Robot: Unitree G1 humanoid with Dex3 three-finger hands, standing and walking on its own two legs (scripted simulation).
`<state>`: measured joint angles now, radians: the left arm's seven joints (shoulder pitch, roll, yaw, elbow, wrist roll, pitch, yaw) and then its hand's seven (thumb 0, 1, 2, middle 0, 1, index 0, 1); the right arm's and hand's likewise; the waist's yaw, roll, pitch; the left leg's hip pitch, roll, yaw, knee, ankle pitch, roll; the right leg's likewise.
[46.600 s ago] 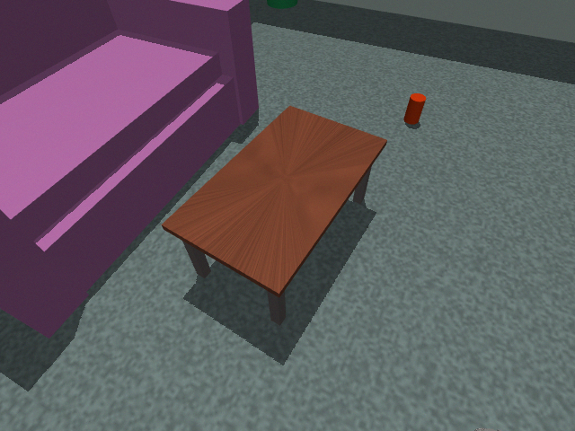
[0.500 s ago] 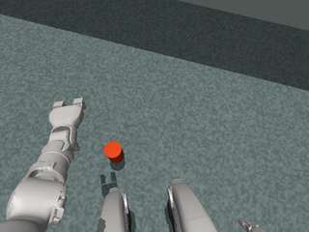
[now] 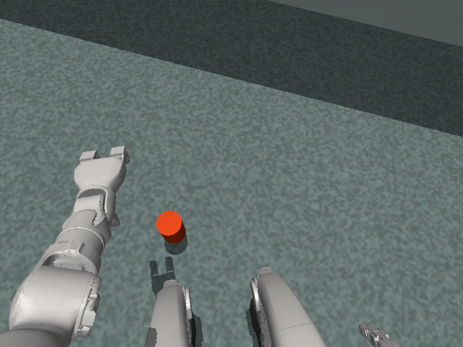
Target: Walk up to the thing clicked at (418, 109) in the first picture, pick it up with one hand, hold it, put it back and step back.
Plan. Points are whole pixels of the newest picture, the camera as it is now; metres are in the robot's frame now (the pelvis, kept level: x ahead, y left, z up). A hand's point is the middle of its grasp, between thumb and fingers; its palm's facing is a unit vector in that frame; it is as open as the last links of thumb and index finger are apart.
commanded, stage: go down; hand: left
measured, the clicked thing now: (171, 228) +0.44 +0.14 -0.58
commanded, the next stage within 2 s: none
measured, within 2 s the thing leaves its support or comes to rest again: neither
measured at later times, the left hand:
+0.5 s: hand (111, 192) +0.42 +0.20 -0.11, palm faces -0.42 +0.00 -0.91, open 14.0 cm
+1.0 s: hand (110, 191) +0.42 +0.20 -0.11, palm faces -0.42 +0.00 -0.91, open 14.0 cm
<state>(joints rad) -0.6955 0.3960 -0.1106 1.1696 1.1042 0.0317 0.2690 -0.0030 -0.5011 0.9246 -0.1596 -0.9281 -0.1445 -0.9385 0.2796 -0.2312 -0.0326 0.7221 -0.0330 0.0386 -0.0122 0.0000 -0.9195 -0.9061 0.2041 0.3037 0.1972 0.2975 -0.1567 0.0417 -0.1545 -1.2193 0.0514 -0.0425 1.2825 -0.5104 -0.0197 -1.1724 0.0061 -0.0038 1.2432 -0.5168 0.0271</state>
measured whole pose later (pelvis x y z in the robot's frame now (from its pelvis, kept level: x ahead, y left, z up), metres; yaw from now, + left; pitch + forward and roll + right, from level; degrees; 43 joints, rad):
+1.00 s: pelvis +0.00 +0.00 +0.00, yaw +0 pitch +26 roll -3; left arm -0.70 0.40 -0.11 1.14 1.11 0.04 0.27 0.00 -0.49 0.91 -0.15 -0.95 -0.15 -0.95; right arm 0.27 -0.23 -0.04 0.72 -0.03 0.05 -0.01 0.00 -0.92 -0.91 0.20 0.30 0.20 0.30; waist -0.16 0.04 -0.14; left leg -1.23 0.05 -0.04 1.30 -0.52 -0.02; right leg -1.19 0.01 0.00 1.26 -0.52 0.03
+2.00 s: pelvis +0.00 +0.00 +0.01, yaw +0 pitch +25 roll -2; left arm -0.69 0.39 -0.11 1.19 1.10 0.04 0.26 0.00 -0.48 0.91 -0.15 -0.94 -0.15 -0.94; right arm 0.29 -0.23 -0.02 0.72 -0.03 0.05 -0.01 0.00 -0.92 -0.91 0.20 0.30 0.20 0.30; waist -0.16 0.04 -0.15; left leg -1.19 0.05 -0.04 1.26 -0.50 -0.02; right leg -1.14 0.01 0.00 1.22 -0.51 0.03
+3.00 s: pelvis -0.03 +0.00 -0.12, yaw -1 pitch +35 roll -3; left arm -0.80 0.41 -0.11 1.10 1.08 0.11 0.27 0.00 -0.40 0.91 -0.15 -1.09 -0.19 -1.04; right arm 0.21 -0.21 -0.03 0.71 -0.04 0.04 0.00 0.00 -0.92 -0.91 0.20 0.30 0.20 0.30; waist -0.17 0.06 -0.19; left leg -1.73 0.04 -0.06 1.75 -0.63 -0.02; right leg -1.69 0.02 0.00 1.72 -0.64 0.03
